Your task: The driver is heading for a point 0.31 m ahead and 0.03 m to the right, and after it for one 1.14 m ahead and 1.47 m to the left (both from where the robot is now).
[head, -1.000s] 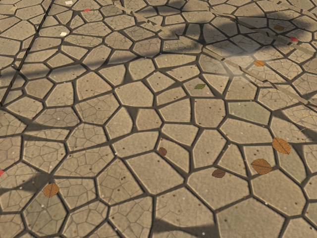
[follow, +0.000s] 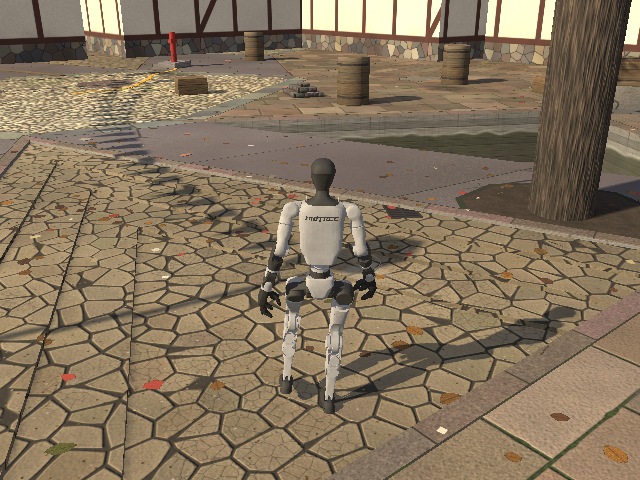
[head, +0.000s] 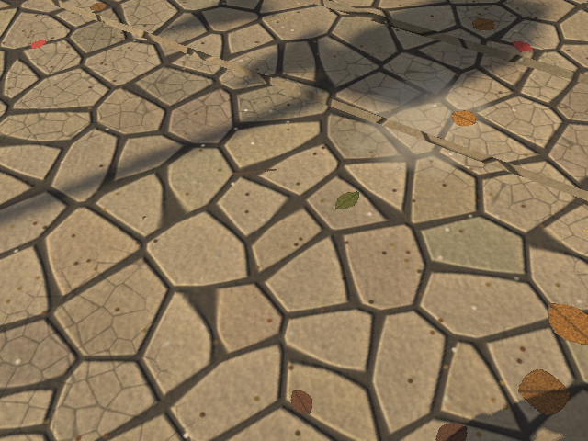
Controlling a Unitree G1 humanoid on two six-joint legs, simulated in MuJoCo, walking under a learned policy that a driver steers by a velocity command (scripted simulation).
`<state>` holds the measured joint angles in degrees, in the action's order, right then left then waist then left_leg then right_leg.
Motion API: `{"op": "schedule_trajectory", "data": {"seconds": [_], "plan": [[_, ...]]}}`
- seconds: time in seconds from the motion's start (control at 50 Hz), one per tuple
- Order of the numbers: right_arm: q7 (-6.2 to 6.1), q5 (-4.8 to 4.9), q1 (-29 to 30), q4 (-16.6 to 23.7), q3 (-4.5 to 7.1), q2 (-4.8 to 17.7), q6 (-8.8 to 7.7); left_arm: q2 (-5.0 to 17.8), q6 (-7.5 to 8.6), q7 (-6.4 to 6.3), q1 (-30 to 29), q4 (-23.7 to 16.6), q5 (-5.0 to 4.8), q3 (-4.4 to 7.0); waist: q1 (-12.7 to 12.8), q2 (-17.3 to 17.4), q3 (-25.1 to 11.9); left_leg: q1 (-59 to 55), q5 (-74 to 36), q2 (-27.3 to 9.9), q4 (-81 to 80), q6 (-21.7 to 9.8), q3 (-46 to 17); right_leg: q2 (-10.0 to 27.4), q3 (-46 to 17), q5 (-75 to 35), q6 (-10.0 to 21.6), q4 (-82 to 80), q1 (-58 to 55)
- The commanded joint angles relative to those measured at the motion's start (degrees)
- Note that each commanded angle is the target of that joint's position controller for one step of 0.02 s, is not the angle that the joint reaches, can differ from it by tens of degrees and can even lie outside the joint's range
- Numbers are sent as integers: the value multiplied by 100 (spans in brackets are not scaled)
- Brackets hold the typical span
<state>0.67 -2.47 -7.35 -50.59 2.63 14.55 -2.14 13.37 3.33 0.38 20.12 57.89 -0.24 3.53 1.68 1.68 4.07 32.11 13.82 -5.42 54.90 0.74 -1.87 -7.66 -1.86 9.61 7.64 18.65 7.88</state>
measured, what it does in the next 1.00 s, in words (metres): walks ahead, turning left: left foot, then right foot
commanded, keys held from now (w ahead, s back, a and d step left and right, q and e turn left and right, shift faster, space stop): w+e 0.14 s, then w+q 0.86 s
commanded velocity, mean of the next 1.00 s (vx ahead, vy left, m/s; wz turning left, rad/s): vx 0.50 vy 0.00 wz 0.18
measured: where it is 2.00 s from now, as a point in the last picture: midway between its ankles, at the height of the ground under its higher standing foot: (274, 302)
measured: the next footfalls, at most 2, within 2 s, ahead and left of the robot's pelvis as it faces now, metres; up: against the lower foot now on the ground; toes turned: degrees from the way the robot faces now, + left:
left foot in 0.30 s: +0.35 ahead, +0.12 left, +0.00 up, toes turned -5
right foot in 0.84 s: +0.64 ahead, -0.04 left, +0.00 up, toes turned +13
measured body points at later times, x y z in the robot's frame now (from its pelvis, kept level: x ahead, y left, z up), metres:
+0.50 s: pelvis +0.28 +0.07 +0.00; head +0.31 +0.08 +0.45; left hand +0.37 +0.33 -0.14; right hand +0.31 -0.21 -0.13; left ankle +0.31 +0.13 -0.74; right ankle +0.24 -0.07 -0.67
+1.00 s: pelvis +0.54 +0.03 +0.00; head +0.57 +0.02 +0.44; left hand +0.62 +0.32 -0.10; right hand +0.65 -0.24 -0.14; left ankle +0.44 +0.13 -0.66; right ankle +0.60 -0.05 -0.74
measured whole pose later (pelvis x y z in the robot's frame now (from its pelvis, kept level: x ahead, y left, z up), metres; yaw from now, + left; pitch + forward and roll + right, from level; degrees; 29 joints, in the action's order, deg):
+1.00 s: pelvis +0.54 +0.03 +0.00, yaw +16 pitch +0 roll +0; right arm 1.0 -1.6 -18.9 -48.9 4.5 17.5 -1.0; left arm 14.0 4.3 -0.5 9.2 44.5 1.8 1.7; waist -2.4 2.6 2.2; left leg 22.6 20.7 2.1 62.5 -3.5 -2.7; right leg -1.4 3.6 9.9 2.7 24.7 15.4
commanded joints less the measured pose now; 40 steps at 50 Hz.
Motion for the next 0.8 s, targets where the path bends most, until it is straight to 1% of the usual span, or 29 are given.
{"op": "schedule_trajectory", "data": {"seconds": [0.02,0.08,0.14,0.16,0.2,0.22,0.24,0.26,0.28,0.3,0.32,0.34,0.36,0.38,0.4,0.42,0.44,0.46,0.48,0.5,0.52,0.54,0.58,0.66,0.72,0.74,0.76,0.78,0.8], "plan": [[4,20,307,401,69,384,35,841,75,-36,177,-322,10,163,-35,-344,-4,409,-634,33,-552,214,142,1512,-1615,-798,758,-981,5],[29,47,791,614,55,420,31,852,53,-43,503,-303,25,172,162,-406,-25,637,-1084,103,-1052,252,87,1489,-1683,-1004,665,-859,-396],[58,69,1248,851,18,436,-5,840,37,-69,775,-291,69,172,332,-484,0,700,-1172,238,-1469,219,89,1488,-1755,-1482,620,-600,-739],[75,72,1310,903,-3,414,-26,839,47,-85,799,-271,82,164,327,-532,10,672,-1205,267,-1678,173,161,1508,-1661,-1704,588,-562,-865],[102,81,1372,966,-36,387,-80,766,76,-127,873,-221,101,130,371,-628,30,343,-1244,311,-2069,2,289,1582,-1528,-2101,451,-508,-1012],[102,88,1291,976,-27,426,-98,798,94,-146,825,-220,111,129,310,-684,47,80,-1153,335,-2245,-118,322,1647,-1481,-2310,359,-479,-1040],[91,95,1068,939,-2,495,-114,856,113,-158,716,-234,124,136,182,-743,31,-292,-976,390,-2414,-249,354,1700,-1403,-2639,251,-383,-1036],[62,107,708,845,45,589,-129,923,128,-161,603,-253,136,147,15,-764,-103,-781,-674,533,-2548,-369,419,1691,-1266,-3429,160,-44,-1095],[13,129,91,649,110,695,-158,983,134,-148,550,-242,159,160,-255,-679,-421,-1457,-529,722,-2750,-506,513,1583,-1069,-4230,85,714,-1185],[-48,104,-747,386,177,813,-202,959,141,-123,500,-254,162,147,-631,-461,-906,-2465,-635,671,-2963,-680,453,1341,-772,-4202,-14,1797,-949],[-110,-16,-1705,248,255,1148,-239,698,164,-118,561,-432,155,69,-914,110,-1609,-3756,32,-487,-2965,-995,-984,1057,-516,-2548,-99,3444,7],[-58,-29,-1812,102,409,1694,-179,298,171,-55,1276,-425,-2,20,-490,1668,-1889,-4833,211,-1645,-3755,-1852,-3889,-21,-7,1585,-379,5176,1954],[39,160,-1264,171,313,1183,-115,731,166,-86,980,-408,203,63,-294,711,-1212,-4290,845,-1465,-4090,-1756,-4235,414,-390,1622,-247,5521,2611],[75,200,-751,322,241,851,-117,804,190,-52,347,-547,225,81,-240,190,-553,-3541,559,-1244,-4075,-1670,-3243,704,-348,1053,-258,5406,2687],[88,149,-604,319,191,678,-142,722,226,-22,-54,-678,226,48,-220,-102,-335,-3088,-327,-945,-4127,-1595,-2644,875,-299,739,-306,5146,2601],[63,146,-686,252,162,618,-167,678,204,5,-221,-765,255,40,-159,-61,-260,-2872,-987,-713,-4157,-1516,-2242,1001,-257,654,-364,4877,2514],[37,167,-773,147,136,568,-193,610,149,30,-222,-815,298,12,-61,96,-325,-2734,-1455,-512,-4197,-1437,-1952,1070,-219,610,-458,4637,2329],[25,193,-936,67,142,599,-225,559,100,48,-239,-861,309,-6,-38,204,-401,-2712,-1875,-435,-4197,-1450,-1823,1065,-163,619,-551,4473,2240],[12,223,-1095,10,163,654,-248,536,59,57,-306,-914,315,-20,-41,199,-440,-2711,-2144,-395,-4210,-1503,-1743,1058,-100,663,-643,4357,2275],[-4,250,-1213,-26,183,722,-254,515,22,67,-417,-971,319,-34,-49,178,-427,-2665,-2177,-367,-4260,-1549,-1679,1073,-42,679,-732,4210,2360],[-20,255,-1308,-41,201,778,-246,500,-5,75,-605,-1047,316,-50,-81,157,-374,-2607,-2069,-333,-4337,-1576,-1650,1089,15,600,-813,4026,2481],[-36,252,-1408,-58,211,804,-229,499,-27,81,-874,-1154,310,-60,-137,155,-269,-2551,-1940,-297,-4420,-1572,-1643,1109,67,445,-890,3795,2634],[-53,253,-1650,-104,213,778,-190,490,-46,91,-1467,-1388,286,-84,-289,167,-108,-2528,-1802,-210,-4523,-1492,-1654,1126,128,41,-1009,3242,2864],[-79,234,-2036,-138,235,773,-138,412,-17,134,-2231,-1695,228,-162,-562,237,-142,-2784,-2147,-81,-4318,-1302,-1653,980,144,-662,-1046,2305,2832],[-109,180,-2213,-127,254,803,-105,435,21,126,-2634,-1903,177,-199,-687,283,-160,-3036,-2615,-131,-4005,-1271,-1800,835,130,-681,-995,1872,2718],[-123,162,-2216,-106,265,825,-95,465,39,119,-2692,-1961,163,-202,-683,307,-162,-3090,-2724,-165,-3887,-1245,-1883,799,97,-621,-958,1724,2615],[-145,151,-2153,-68,281,855,-88,515,61,110,-2640,-1988,154,-195,-614,335,-170,-3089,-2774,-197,-3768,-1185,-1979,777,36,-536,-910,1530,2394],[-163,145,-2010,-7,300,901,-82,582,84,96,-2455,-1971,149,-176,-485,361,-199,-2983,-2835,-202,-3627,-1094,-2040,731,8,-381,-849,1299,1997],[-166,142,-1823,59,321,958,-82,665,111,67,-2115,-1890,138,-143,-304,386,-289,-2777,-3035,-160,-3390,-986,-2075,636,19,-194,-771,1085,1377]]}}
Over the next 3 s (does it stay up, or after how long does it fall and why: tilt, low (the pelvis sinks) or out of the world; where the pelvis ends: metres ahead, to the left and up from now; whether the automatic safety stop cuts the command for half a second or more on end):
stays up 0.81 0.15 -0.01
